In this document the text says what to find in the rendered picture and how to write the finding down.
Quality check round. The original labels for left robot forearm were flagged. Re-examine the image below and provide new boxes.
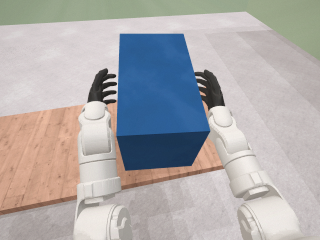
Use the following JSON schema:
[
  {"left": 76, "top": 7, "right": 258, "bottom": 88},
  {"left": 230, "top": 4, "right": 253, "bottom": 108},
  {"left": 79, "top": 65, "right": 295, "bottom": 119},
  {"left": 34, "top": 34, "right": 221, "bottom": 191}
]
[{"left": 73, "top": 101, "right": 122, "bottom": 240}]

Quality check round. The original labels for right robot upper arm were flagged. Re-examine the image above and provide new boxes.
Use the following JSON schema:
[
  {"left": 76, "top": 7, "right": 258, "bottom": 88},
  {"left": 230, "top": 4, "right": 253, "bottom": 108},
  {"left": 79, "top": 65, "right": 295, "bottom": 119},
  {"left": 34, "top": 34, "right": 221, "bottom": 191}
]
[{"left": 237, "top": 195, "right": 320, "bottom": 240}]

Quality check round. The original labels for left robot upper arm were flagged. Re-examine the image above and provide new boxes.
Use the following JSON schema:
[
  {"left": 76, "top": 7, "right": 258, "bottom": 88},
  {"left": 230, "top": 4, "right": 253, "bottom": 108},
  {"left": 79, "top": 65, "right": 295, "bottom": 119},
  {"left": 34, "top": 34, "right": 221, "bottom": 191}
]
[{"left": 73, "top": 203, "right": 133, "bottom": 240}]

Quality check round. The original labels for right robot hand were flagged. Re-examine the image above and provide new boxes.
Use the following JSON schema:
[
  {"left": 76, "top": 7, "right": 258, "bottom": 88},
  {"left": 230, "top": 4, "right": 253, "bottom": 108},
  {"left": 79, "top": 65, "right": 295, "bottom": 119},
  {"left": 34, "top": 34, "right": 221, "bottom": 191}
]
[{"left": 194, "top": 69, "right": 225, "bottom": 111}]

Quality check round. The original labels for left robot hand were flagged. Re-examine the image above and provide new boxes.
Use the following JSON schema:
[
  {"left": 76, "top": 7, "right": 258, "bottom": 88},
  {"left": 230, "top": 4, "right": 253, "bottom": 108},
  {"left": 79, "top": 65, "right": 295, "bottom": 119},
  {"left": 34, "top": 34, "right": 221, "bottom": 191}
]
[{"left": 87, "top": 68, "right": 117, "bottom": 105}]

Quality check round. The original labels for right robot forearm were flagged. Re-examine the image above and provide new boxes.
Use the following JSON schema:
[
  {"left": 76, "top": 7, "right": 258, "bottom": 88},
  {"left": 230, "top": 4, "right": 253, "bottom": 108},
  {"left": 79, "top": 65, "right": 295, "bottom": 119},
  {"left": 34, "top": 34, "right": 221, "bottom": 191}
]
[{"left": 207, "top": 106, "right": 302, "bottom": 232}]

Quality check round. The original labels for carton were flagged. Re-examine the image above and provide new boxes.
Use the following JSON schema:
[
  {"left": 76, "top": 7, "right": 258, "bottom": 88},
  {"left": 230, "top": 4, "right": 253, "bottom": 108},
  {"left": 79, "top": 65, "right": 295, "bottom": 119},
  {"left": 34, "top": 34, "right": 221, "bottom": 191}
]
[{"left": 116, "top": 33, "right": 211, "bottom": 171}]

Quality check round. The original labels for table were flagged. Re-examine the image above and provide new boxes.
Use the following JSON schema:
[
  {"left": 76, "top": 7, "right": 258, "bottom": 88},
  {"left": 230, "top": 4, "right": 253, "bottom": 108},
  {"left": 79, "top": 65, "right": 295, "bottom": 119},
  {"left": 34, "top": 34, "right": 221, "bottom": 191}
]
[{"left": 0, "top": 86, "right": 225, "bottom": 216}]

